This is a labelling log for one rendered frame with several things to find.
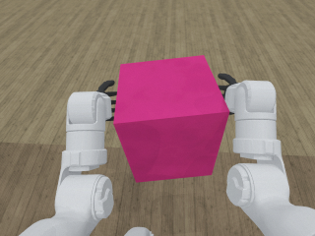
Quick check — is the right robot forearm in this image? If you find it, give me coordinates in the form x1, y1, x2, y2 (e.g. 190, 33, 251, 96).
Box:
224, 80, 289, 196

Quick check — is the left robot hand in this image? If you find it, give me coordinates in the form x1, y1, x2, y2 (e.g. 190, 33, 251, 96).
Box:
97, 80, 117, 122

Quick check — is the robot left upper arm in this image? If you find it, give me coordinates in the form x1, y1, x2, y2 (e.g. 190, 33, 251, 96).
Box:
19, 174, 114, 236

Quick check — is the carton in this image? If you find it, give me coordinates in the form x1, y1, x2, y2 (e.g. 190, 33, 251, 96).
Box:
113, 55, 230, 183

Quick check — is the right robot hand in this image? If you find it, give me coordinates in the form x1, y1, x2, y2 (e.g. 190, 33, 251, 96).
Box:
218, 73, 238, 115

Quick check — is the left robot forearm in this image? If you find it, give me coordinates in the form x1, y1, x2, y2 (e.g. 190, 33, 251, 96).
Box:
54, 91, 112, 212

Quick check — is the robot right upper arm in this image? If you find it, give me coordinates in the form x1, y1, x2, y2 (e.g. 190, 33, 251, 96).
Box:
226, 163, 315, 236

